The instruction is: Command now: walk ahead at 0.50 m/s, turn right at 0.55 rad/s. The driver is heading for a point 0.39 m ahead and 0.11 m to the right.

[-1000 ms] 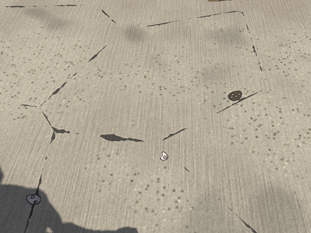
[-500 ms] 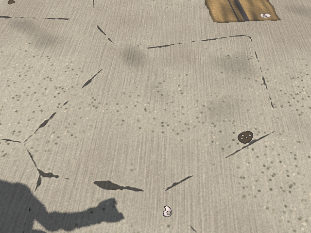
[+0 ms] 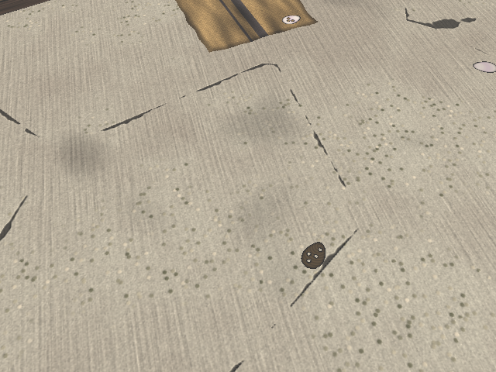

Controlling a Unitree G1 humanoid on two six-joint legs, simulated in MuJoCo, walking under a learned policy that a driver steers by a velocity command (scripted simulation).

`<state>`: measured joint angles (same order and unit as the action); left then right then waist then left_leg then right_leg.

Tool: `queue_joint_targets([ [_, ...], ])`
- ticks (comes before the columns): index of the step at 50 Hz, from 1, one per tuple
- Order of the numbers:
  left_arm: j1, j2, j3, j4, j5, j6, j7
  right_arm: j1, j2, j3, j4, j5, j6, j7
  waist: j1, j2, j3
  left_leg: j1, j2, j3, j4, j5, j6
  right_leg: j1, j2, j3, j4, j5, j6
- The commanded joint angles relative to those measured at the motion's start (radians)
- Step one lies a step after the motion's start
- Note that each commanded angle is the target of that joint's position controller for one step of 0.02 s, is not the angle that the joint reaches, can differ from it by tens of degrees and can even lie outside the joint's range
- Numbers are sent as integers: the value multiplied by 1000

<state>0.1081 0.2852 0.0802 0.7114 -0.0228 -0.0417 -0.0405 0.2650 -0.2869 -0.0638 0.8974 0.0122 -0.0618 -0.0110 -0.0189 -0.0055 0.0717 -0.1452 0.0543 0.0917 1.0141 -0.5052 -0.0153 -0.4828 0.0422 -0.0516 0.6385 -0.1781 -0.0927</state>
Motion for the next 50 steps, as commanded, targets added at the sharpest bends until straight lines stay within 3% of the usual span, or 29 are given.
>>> queue_joint_targets([
  [1, 257, 170, 49, -3, 5, -23, 10, -121, -126, -11, -158, 32, -91, 22, 119, -44, -228, -672, -1, -181, 312, 65, 45, 722, -314, 624, -347, -37, -253],
  [2, 173, 138, 38, -22, 6, -23, 10, -129, -122, -16, -144, 4, -91, 11, 70, 28, -141, -609, 31, -167, 225, 119, 39, 563, -268, 506, -355, 144, -213],
  [3, 123, 128, 32, -43, 18, -25, 15, -105, -137, -25, -142, -11, -80, 6, 28, -13, -117, -523, 49, -170, 181, 144, 20, 441, -254, 441, -353, 362, -215],
  [4, 98, 124, 30, -56, 23, -24, 20, -81, -143, -30, -140, -18, -64, 4, 3, -16, -113, -462, 55, -170, 156, 144, 0, 370, -233, 394, -355, 495, -210],
  [7, 102, 165, 42, -57, 17, -17, 41, -83, -92, -21, -153, -28, -31, -3, -15, -13, -111, -406, 15, -124, -20, 224, -51, 246, -170, 271, -344, 688, -185],
  [10, 129, 177, 49, -51, 4, 11, 62, -164, -60, -6, -182, -27, -21, -3, 16, -69, -148, -331, -43, -113, -251, 414, -68, 209, -110, 224, -302, 642, -127],
  [14, 161, 165, 47, -43, 2, 40, 76, -250, -86, -10, -217, -14, -15, 12, 53, -104, -166, -289, -85, -150, -428, 508, -62, 257, -124, 321, -242, 438, -81],
  [17, 126, 146, 42, -60, 6, 47, 84, -210, -129, -29, -214, -20, -26, 17, 20, -128, -157, -255, -80, -188, -521, 456, -30, 315, -137, 438, -144, 333, -60],
  [18, 95, 134, 37, -72, 4, 47, 85, -166, -133, -33, -205, -25, -35, 15, -13, -124, -162, -184, -65, -176, -601, 541, -8, 306, -107, 441, -82, 283, -35],
  [19, 105, 89, 23, -89, 14, 43, 83, -121, -172, -41, -205, -42, -41, 8, -20, -55, -230, -27, 49, -252, -614, 750, 43, 256, -42, 397, 67, 160, 7],
  [20, 256, 28, 6, -82, 31, 39, 81, -115, -214, -41, -219, -65, -33, 0, 56, 180, -318, 221, 280, -480, -559, 1169, 178, 68, 83, 287, 301, -420, 67],
  [21, 361, 90, 11, -73, 12, 41, 77, -69, -201, -45, -196, -49, -13, 4, 73, 318, -396, 295, 430, -749, -600, 1022, 330, -71, 82, 235, 502, -585, 109],
  [22, 321, 173, 33, -44, 4, 53, 80, -109, -137, -29, -223, -30, -6, 7, 46, 181, -332, 228, 363, -702, -626, 826, 313, -104, 34, 252, 602, -510, 142],
  [23, 232, 193, 40, -47, 5, 72, 87, -135, -101, -16, -228, -30, 5, 8, 24, 113, -264, 157, 293, -564, -627, 708, 263, -120, 15, 224, 635, -439, 160],
  [24, 196, 183, 41, -46, 8, 90, 93, -165, -85, -6, -231, -31, 16, 9, 24, 84, -216, 71, 240, -480, -651, 618, 239, -106, 2, 208, 626, -401, 171],
  [26, 175, 132, 28, -60, 9, 103, 91, -204, -100, -5, -220, -35, 32, 6, 44, 128, -146, -80, 169, -370, -710, 503, 219, -17, -19, 171, 519, -331, 174],
  [29, 176, 70, 5, -52, 17, 91, 87, -209, -99, -6, -204, -33, 38, 4, 39, 165, -167, -95, 136, -283, -719, 543, 225, 100, -31, 109, 283, -309, 170],
  [33, 147, 84, 1, -42, 20, 84, 74, -177, -130, -13, -177, -17, 47, 4, 14, 175, -195, -64, 169, -305, -704, 472, 240, 209, -46, 85, 35, -182, 141],
  [35, 177, 77, 0, -18, 24, 83, 64, -188, -123, -6, -169, -6, 53, 6, 43, 157, -171, -130, 148, -286, -691, 345, 202, 318, -31, 56, -155, -42, 104],
  [36, 163, 89, 1, -23, 33, 82, 62, -152, -105, 2, -151, -4, 51, 8, 41, 134, -155, -181, 125, -273, -687, 266, 151, 374, -48, 84, -223, 6, 75],
  [37, 155, 134, 5, -39, 47, 82, 66, -134, -79, 12, -147, -17, 44, 14, 25, 47, -155, -241, 84, -226, -623, 196, 86, 421, -154, 205, -259, 47, 30],
  [38, 108, 173, 11, -32, 47, 83, 68, -100, -33, 21, -151, -32, 35, 20, -43, -142, -140, -204, -23, -100, -574, 163, 20, 304, -223, 280, -272, -45, -30],
  [39, 75, 98, -7, -37, 51, 72, 58, -148, -42, 23, -145, -45, 33, 18, -13, -150, -116, -94, -27, -95, -558, 239, -11, 180, -210, 286, -316, -221, -36],
  [40, 64, 59, -19, -34, 61, 61, 55, -172, -61, 17, -139, -42, 34, 17, -9, -125, -84, -65, -25, -102, -566, 287, -15, 141, -172, 257, -330, -297, -2],
  [43, 83, 75, -20, -13, 52, 35, 54, -136, -79, 12, -102, -34, 42, 7, -13, -104, -35, -53, -8, -119, -576, 327, 2, 128, -133, 215, -308, -224, 49],
  [50, 133, 68, -23, 25, 37, 29, 64, -122, -73, 11, -30, -24, 36, 2, 4, -13, -68, -45, 0, -122, -577, 425, 0, 224, -107, 177, -243, 7, 47],
])
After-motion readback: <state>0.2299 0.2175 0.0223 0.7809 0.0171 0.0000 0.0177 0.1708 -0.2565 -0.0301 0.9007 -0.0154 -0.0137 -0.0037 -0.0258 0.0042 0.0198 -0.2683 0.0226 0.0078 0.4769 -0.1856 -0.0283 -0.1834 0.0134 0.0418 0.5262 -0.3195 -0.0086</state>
